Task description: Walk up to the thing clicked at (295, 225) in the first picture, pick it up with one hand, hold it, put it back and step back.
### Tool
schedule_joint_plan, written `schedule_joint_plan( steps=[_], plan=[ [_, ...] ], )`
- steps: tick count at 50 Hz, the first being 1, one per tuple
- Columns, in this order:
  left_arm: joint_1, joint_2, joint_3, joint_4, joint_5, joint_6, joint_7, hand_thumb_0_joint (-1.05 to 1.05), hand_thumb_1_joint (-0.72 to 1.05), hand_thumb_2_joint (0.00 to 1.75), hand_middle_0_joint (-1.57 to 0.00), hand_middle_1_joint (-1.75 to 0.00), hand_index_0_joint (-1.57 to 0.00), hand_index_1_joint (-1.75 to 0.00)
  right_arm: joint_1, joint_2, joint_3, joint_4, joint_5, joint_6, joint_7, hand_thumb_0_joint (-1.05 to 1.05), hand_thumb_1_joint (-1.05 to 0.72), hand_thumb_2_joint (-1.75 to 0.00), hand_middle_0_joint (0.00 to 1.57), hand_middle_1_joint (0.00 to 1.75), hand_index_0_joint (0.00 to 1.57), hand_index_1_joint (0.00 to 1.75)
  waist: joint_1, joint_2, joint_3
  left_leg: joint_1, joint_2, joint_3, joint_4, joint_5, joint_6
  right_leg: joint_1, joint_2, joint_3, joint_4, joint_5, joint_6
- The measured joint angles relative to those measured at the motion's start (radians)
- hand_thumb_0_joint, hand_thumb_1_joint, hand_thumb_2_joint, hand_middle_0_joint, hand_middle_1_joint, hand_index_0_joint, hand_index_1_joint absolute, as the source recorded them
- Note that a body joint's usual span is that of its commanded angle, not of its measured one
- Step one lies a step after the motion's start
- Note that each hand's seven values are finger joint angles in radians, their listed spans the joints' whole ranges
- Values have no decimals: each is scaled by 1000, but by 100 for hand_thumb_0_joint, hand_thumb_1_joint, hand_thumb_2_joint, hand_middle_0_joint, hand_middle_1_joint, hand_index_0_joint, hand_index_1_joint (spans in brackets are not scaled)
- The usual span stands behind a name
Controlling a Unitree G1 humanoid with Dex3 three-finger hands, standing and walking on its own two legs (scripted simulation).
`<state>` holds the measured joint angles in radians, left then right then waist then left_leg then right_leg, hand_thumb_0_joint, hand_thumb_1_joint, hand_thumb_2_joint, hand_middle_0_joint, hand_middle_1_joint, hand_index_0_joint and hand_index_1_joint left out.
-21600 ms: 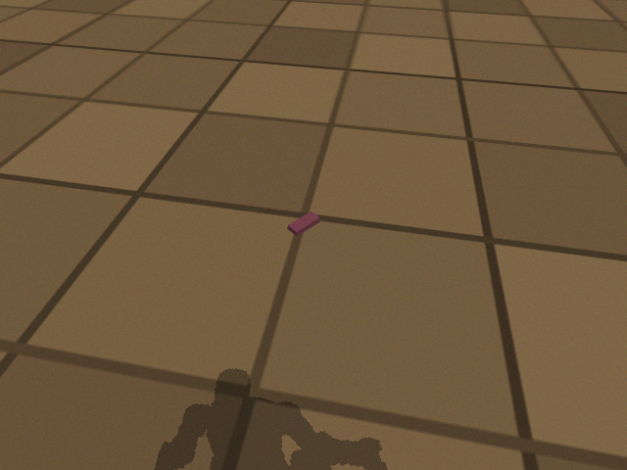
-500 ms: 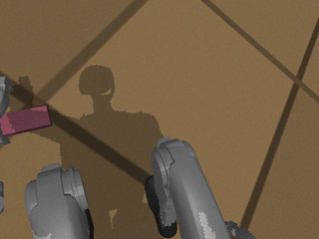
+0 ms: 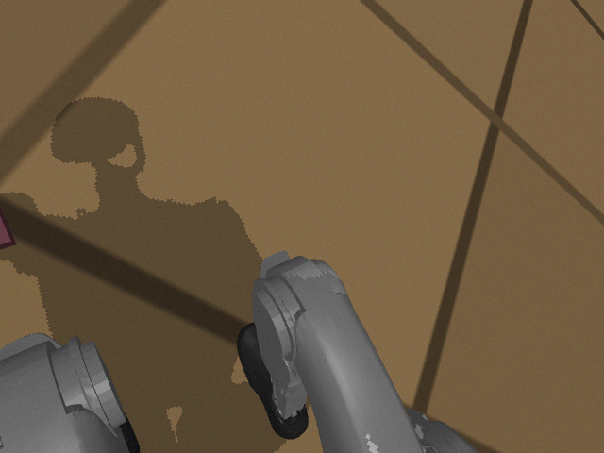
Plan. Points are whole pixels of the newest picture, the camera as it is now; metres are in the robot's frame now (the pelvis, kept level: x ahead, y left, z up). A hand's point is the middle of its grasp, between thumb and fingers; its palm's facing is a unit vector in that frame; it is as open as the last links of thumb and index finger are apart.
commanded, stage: rest palm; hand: left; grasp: from above
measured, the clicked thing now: out of the picture +0.46 +0.30 -0.29
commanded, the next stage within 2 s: close in 0.82 s
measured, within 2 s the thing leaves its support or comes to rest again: neither
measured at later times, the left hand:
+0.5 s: hand out of the picture +0.44 +0.29 -0.25, palm faces -0.43 -0.14 -0.89, open 14.3 cm
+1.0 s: hand out of the picture +0.44 +0.28 -0.26, palm faces -0.44 -0.12 -0.89, open 14.0 cm
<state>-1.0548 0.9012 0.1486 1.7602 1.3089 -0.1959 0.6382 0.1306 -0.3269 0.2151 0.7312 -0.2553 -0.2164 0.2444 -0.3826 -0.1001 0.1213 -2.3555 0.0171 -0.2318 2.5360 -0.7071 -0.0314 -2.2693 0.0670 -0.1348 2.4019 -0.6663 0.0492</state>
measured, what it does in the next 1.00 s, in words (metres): stands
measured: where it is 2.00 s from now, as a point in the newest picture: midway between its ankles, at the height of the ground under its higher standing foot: (209, 440)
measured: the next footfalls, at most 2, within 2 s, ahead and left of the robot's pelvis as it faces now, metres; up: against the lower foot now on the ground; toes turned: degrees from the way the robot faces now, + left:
none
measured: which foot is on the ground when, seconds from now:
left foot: down 0.00-1.00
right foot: down 0.00-1.00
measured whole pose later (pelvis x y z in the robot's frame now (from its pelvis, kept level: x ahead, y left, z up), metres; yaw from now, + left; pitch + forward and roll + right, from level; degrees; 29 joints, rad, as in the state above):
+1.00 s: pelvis +0.00 +0.01 +0.01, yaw -3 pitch +26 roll -15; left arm -1.03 0.95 0.07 1.78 1.26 -0.20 0.72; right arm 0.07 -0.35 0.31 0.71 -0.29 -0.30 0.31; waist -0.40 -0.15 0.20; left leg -2.31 0.02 -0.29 2.55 -0.73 -0.03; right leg -2.20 0.08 -0.18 2.37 -0.67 0.06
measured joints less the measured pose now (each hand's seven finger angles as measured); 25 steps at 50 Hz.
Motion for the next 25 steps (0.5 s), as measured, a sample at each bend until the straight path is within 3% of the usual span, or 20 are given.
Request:
schedule_joint_plan(
  steps=[9,25],
  plan=[
    [24,34,10,-27,-29,-26,-11,0,-53,100,-9,-96,-7,-98,11,-1,32,3,-19,-17,20,0,-90,-90,20,30,20,30,0,-9,39,12,1,-24,18,-24,-8,14,4,-19,4,-14,-2],
    [22,37,-34,18,-10,-35,53,0,-53,100,-10,-95,-7,-96,-44,-23,50,-12,-31,-51,44,0,-90,-90,20,30,20,30,-2,-33,42,27,1,-45,30,-24,0,43,11,-36,-7,-7,8]
  ],
)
